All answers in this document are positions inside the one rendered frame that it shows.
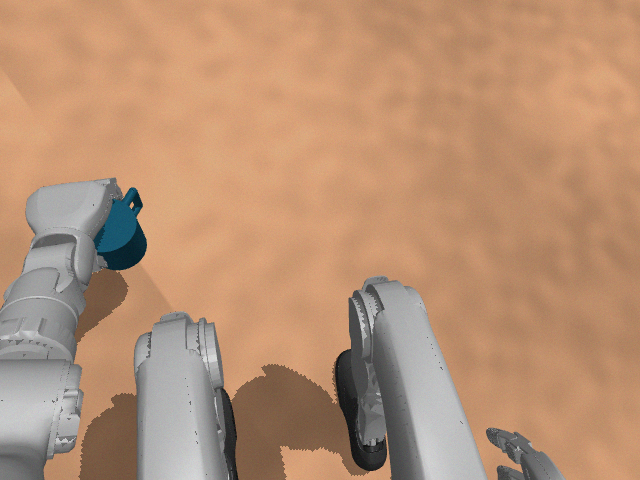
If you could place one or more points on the mug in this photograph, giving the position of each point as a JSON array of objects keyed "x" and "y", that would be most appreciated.
[{"x": 121, "y": 240}]

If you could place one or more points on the left robot hand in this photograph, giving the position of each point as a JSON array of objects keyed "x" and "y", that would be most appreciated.
[{"x": 84, "y": 206}]

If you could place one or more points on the left robot arm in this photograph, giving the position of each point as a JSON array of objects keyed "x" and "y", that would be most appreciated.
[{"x": 40, "y": 399}]

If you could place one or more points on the right robot foot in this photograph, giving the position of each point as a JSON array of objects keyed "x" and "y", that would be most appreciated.
[{"x": 366, "y": 457}]

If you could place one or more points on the right robot hand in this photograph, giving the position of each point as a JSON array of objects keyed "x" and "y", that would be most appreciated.
[{"x": 535, "y": 465}]

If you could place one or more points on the left robot foot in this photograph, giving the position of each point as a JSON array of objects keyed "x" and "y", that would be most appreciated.
[{"x": 231, "y": 435}]

